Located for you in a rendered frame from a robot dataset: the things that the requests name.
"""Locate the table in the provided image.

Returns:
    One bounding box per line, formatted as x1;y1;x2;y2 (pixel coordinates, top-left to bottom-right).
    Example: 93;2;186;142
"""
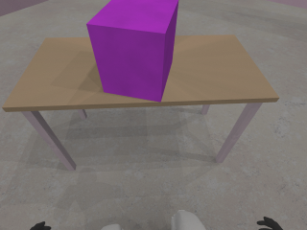
2;34;279;172

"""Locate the carton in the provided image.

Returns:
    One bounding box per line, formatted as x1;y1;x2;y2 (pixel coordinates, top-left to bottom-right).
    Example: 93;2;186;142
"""
86;0;179;102

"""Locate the robot right hand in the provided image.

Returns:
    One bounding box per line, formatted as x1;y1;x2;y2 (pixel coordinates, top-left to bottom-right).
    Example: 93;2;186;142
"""
256;217;283;230

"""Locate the robot right thigh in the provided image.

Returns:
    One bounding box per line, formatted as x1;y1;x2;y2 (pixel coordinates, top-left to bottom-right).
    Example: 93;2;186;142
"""
171;211;206;230

